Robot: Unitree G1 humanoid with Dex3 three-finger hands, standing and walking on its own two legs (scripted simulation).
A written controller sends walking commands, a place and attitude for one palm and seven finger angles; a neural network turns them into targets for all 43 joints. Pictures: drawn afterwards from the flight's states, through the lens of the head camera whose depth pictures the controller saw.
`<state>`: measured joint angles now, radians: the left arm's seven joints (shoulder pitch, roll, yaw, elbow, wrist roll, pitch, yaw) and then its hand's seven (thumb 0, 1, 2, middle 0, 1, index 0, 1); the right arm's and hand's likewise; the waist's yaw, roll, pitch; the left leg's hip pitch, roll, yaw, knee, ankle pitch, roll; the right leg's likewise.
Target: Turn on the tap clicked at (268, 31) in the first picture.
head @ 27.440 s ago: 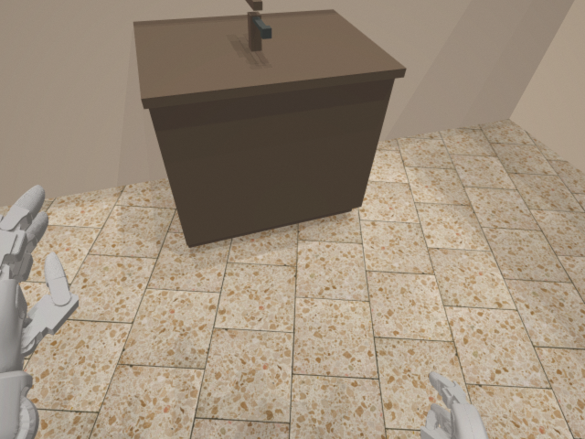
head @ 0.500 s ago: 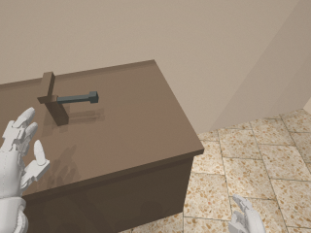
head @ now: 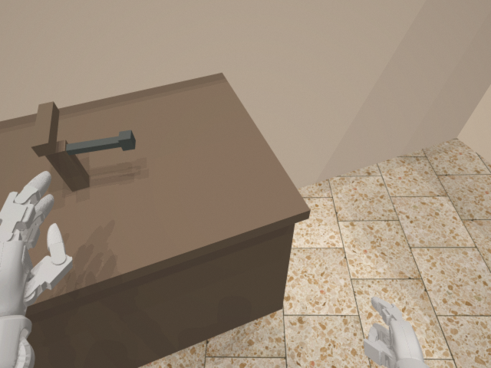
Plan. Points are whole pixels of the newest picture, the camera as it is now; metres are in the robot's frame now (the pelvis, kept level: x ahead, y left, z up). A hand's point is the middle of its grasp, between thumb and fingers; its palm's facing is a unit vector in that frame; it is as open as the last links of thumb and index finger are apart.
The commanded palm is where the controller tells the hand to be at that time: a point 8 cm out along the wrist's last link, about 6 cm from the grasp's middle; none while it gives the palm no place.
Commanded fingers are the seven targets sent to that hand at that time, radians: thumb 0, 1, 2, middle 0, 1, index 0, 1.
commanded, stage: step back with the hand held close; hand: left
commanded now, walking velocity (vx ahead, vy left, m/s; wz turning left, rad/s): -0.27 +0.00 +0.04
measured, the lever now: (127, 140) +0.50 +0.28 +0.09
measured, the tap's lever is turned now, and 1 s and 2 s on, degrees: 81 81 81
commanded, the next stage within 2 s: stop stepping back and stand still in 0.80 s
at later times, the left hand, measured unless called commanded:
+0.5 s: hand (3, 340) +0.12 +0.26 +0.15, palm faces +0.42 -0.82 -0.39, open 7.5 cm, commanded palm +0.06 +0.30 +0.18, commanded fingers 0.00 0.90 0.90 -0.20 -0.30 -0.20 -0.30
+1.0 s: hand out of the picture +0.03 +0.24 +0.15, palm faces +0.36 -0.85 -0.39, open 7.5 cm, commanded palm -0.04 +0.28 +0.18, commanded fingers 0.00 0.90 0.90 -0.20 -0.30 -0.20 -0.30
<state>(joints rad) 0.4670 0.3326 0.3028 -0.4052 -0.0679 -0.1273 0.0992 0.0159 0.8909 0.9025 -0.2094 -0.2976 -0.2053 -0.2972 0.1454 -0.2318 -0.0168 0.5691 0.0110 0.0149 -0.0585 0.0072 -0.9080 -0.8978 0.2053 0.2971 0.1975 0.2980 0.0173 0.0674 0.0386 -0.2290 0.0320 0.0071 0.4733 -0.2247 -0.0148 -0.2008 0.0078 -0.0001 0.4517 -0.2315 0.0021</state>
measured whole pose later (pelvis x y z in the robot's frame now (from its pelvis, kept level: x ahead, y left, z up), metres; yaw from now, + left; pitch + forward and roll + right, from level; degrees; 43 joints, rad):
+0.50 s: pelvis -0.09 +0.02 -0.01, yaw +2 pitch -1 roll -2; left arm 0.44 0.35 0.31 -0.47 -0.03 -0.16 0.17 0.02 0.89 0.90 -0.21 -0.30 -0.21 -0.30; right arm 0.20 -0.21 0.00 0.59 0.00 -0.04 -0.09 0.01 -0.91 -0.90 0.21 0.30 0.20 0.30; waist 0.00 0.04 0.05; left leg -0.43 0.02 -0.01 0.59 -0.18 0.02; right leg -0.40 0.01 -0.01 0.61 -0.27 0.02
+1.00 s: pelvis -0.20 +0.00 -0.01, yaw +0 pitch +0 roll +2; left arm 0.41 0.40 0.34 -0.53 -0.06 -0.13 0.14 0.02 0.89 0.90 -0.21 -0.30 -0.21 -0.30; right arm 0.07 -0.17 -0.01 0.54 0.00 -0.06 -0.04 0.01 -0.91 -0.90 0.21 0.30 0.20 0.30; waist 0.01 -0.07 0.09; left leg -0.31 0.01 0.09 0.49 -0.18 0.01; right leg -0.41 0.03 0.05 0.77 -0.43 0.01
